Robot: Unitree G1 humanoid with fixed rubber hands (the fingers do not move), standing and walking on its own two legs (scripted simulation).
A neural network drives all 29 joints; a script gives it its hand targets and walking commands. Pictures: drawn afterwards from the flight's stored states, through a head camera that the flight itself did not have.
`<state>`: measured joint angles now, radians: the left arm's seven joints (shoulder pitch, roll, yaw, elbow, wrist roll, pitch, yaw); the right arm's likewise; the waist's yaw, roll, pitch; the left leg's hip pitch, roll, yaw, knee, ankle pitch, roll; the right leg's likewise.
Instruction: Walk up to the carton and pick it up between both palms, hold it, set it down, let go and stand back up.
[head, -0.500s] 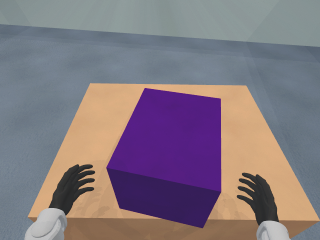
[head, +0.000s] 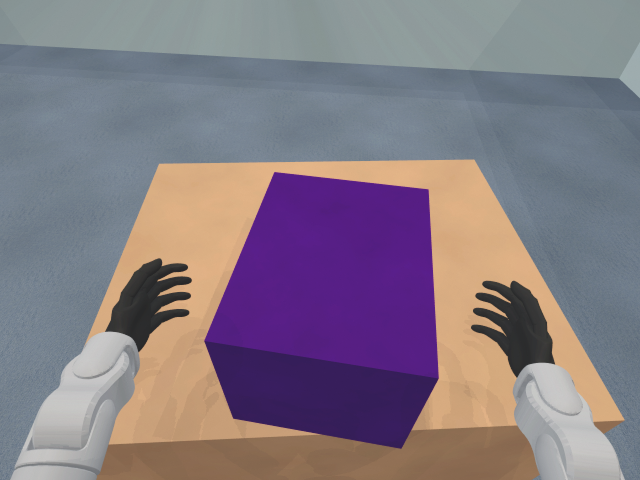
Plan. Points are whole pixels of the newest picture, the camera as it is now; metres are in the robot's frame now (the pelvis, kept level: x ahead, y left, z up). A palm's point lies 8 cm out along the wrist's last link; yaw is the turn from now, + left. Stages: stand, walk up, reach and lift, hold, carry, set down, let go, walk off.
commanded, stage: reach and lift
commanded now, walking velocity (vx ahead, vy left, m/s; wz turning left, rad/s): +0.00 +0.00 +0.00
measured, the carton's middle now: (333, 300) +0.39 -0.04 -0.01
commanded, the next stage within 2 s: none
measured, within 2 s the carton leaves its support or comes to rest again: neither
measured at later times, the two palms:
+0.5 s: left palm (154, 251) +0.38 +0.19 +0.12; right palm (539, 294) +0.31 -0.28 +0.10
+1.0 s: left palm (174, 288) +0.38 +0.18 +0.05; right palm (489, 321) +0.32 -0.24 +0.03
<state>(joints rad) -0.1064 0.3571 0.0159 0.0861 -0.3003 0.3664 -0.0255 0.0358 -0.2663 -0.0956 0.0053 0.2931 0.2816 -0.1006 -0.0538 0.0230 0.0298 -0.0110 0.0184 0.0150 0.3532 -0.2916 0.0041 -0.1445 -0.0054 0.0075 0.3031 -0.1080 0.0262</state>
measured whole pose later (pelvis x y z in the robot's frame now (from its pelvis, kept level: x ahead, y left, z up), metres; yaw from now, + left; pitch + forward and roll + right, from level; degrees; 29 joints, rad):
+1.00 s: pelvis -0.02 -0.02 -0.01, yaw +3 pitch +8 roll -1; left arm -0.70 0.34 -0.06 1.10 -0.29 -0.08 -0.03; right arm -0.48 -0.16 -0.10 0.79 0.17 -0.01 -0.12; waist -0.13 0.02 -0.10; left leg -0.36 0.01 -0.05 0.52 -0.30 -0.02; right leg -0.46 -0.02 -0.04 0.45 -0.13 0.01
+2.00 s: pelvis -0.05 -0.02 -0.05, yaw +3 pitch +19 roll -1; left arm -0.88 0.24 -0.13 1.40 -0.27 -0.33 0.04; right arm -0.71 -0.08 -0.13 1.11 0.16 -0.22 -0.19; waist -0.13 0.03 -0.24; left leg -0.78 0.01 -0.08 0.86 -0.41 -0.03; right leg -0.86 -0.01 -0.05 0.74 -0.21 0.00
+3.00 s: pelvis +0.00 +0.01 -0.01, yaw +6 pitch +12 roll -2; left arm -0.53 0.08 -0.05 1.20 -0.19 -0.49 0.06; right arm -0.34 -0.05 -0.18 0.75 0.00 -0.23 -0.13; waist -0.15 0.13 -0.16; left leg -0.39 -0.02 -0.10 0.52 -0.33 0.01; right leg -0.45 -0.03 -0.05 0.39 -0.15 0.04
